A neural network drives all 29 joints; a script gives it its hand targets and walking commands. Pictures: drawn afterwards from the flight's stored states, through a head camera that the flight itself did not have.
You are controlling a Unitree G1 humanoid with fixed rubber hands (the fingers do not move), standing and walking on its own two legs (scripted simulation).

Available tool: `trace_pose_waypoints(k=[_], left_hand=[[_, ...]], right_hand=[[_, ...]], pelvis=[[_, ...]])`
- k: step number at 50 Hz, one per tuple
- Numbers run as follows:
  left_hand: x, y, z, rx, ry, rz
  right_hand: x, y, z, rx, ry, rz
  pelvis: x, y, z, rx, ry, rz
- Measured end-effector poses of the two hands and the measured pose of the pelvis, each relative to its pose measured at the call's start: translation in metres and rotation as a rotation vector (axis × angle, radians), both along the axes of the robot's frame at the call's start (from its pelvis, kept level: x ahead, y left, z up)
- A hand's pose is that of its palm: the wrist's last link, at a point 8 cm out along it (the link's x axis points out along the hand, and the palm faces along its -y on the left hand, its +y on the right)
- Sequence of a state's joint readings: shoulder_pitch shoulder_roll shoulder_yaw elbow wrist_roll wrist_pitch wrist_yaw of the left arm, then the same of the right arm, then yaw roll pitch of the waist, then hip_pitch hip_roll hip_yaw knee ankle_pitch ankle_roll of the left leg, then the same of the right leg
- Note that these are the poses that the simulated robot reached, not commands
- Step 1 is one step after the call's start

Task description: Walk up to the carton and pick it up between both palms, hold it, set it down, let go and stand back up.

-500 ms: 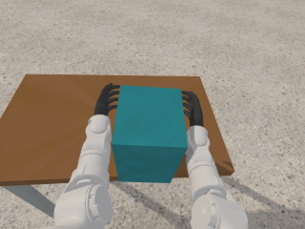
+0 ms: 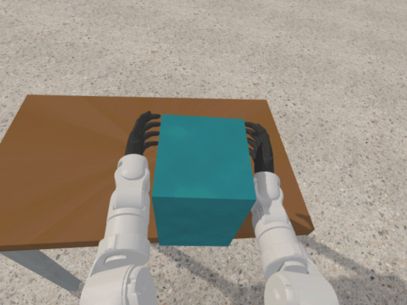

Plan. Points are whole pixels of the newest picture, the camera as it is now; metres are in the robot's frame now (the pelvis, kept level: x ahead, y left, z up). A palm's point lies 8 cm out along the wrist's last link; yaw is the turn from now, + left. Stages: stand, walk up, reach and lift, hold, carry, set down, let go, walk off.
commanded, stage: reach and lift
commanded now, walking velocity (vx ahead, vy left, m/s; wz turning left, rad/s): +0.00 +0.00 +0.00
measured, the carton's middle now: (198, 186) +0.34 -0.02 +0.02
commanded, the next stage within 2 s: none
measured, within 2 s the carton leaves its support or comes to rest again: leaves its support in 1.22 s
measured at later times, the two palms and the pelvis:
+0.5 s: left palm (136, 151) +0.39 +0.10 +0.08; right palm (261, 164) +0.35 -0.15 +0.08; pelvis +0.00 +0.00 +0.00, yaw +0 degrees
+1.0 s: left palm (134, 153) +0.38 +0.11 +0.08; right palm (259, 165) +0.35 -0.14 +0.07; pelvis +0.00 +0.00 +0.00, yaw +1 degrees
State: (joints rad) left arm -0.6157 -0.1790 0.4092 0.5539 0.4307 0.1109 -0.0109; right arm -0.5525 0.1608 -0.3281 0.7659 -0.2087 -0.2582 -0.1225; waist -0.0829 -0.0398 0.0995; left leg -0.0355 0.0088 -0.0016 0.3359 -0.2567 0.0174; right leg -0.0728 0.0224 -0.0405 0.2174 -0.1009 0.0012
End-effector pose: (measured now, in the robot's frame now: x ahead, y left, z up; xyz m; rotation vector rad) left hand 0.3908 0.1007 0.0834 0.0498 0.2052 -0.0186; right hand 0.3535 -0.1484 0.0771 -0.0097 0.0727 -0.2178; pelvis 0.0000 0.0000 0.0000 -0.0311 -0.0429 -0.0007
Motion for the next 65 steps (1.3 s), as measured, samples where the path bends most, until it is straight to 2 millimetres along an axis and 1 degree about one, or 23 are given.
trace_pose_waypoints(k=[13, 44, 50, 58, 61, 65], left_hand=[[0.000, 0.000, 0.001, 0.009, 0.007, 0.000], [-0.001, 0.001, 0.001, 0.017, 0.014, 0.005], [-0.006, 0.005, 0.000, 0.026, 0.032, 0.018], [-0.017, 0.010, 0.000, 0.034, 0.054, 0.031], [-0.022, 0.011, 0.002, 0.033, 0.057, 0.041], [-0.026, 0.011, 0.011, 0.027, 0.045, 0.051]], right_hand=[[0.000, 0.000, -0.001, 0.015, -0.010, -0.003], [0.000, 0.001, -0.002, 0.019, -0.015, 0.000], [-0.001, 0.004, -0.003, 0.017, 0.003, 0.015], [-0.008, 0.010, -0.002, 0.018, 0.027, 0.028], [-0.010, 0.011, 0.003, 0.019, 0.031, 0.035], [-0.013, 0.011, 0.015, 0.018, 0.021, 0.041]], pelvis=[[0.003, 0.002, 0.000, -0.003, 0.002, 0.005], [-0.001, 0.000, 0.000, -0.003, 0.025, 0.012], [-0.003, -0.001, 0.000, -0.003, 0.028, 0.020], [-0.011, -0.002, 0.000, -0.007, 0.042, 0.041], [-0.016, -0.003, -0.001, -0.007, 0.047, 0.048], [-0.022, -0.003, -0.001, -0.005, 0.048, 0.053]])
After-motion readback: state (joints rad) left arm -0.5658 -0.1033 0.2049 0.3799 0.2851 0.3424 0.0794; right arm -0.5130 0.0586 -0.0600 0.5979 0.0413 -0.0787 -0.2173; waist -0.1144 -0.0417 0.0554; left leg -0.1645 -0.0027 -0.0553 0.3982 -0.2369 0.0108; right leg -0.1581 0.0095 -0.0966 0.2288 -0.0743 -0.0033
